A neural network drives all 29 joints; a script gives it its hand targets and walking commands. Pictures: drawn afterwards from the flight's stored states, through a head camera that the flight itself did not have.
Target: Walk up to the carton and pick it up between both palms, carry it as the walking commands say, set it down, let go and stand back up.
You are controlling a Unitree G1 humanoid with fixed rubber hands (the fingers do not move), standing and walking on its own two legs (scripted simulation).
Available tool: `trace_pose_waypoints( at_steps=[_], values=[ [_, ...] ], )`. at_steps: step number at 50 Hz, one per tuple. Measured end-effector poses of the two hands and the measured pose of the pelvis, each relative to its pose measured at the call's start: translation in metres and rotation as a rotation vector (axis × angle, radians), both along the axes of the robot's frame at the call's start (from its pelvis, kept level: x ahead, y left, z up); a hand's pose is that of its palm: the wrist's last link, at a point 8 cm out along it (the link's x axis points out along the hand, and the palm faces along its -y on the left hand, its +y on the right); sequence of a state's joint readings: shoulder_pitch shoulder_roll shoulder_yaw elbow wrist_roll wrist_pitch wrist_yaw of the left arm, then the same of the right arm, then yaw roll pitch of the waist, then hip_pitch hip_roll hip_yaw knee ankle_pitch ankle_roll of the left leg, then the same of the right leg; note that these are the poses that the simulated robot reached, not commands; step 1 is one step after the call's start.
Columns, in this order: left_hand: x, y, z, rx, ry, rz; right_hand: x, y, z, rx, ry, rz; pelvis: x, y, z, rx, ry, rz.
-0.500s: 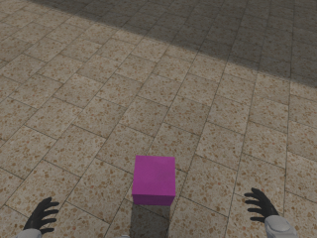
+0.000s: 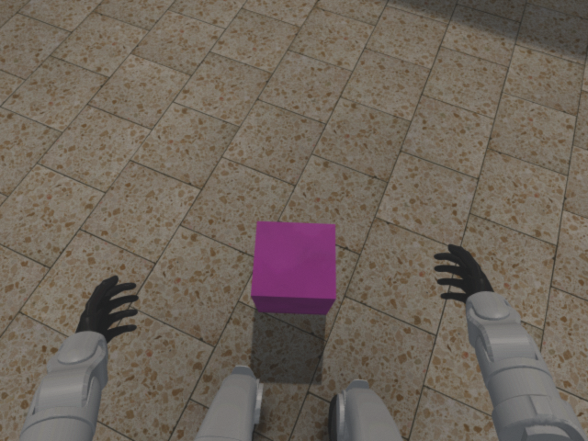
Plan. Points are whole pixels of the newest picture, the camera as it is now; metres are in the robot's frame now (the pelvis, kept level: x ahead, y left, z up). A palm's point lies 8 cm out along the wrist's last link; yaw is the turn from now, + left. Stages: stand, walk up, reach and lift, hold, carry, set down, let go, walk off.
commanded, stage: reach and lift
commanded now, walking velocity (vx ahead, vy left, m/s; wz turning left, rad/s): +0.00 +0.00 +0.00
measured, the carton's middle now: (294, 271) +0.49 +0.04 -0.58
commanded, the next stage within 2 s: none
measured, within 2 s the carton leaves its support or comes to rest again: neither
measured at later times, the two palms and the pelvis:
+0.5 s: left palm (160, 238) +0.40 +0.26 -0.13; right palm (431, 244) +0.43 -0.19 -0.13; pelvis -0.01 +0.01 -0.03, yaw -1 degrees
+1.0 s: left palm (193, 199) +0.50 +0.23 -0.17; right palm (403, 213) +0.51 -0.16 -0.18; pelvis -0.01 +0.01 -0.06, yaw -2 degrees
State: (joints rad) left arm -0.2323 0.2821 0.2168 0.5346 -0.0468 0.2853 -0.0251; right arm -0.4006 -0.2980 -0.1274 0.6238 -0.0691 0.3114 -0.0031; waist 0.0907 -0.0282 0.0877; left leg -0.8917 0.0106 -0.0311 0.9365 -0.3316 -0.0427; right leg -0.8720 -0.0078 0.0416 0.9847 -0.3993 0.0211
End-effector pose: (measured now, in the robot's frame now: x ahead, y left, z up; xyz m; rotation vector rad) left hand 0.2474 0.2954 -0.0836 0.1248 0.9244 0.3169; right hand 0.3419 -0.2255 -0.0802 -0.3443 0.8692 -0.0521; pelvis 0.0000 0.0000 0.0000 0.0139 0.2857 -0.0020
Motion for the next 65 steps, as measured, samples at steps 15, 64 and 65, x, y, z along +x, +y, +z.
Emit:
trace_pose_waypoints(
  at_steps=[15,64,65],
  values=[
    [0.101,-0.027,-0.025,-0.037,-0.099,-0.068,0.049,0.021,-0.026,0.099,-0.067,-0.066,-0.018,0.004,-0.02,-0.01,0.196,-0.006],
    [0.253,-0.071,-0.144,-0.106,-0.309,-0.107,0.175,0.07,-0.148,0.23,-0.28,-0.107,-0.029,0.011,-0.118,0.001,0.605,-0.023],
    [0.254,-0.071,-0.15,-0.111,-0.318,-0.102,0.176,0.072,-0.154,0.232,-0.282,-0.104,-0.031,0.011,-0.126,0.003,0.61,-0.024]
  ],
)
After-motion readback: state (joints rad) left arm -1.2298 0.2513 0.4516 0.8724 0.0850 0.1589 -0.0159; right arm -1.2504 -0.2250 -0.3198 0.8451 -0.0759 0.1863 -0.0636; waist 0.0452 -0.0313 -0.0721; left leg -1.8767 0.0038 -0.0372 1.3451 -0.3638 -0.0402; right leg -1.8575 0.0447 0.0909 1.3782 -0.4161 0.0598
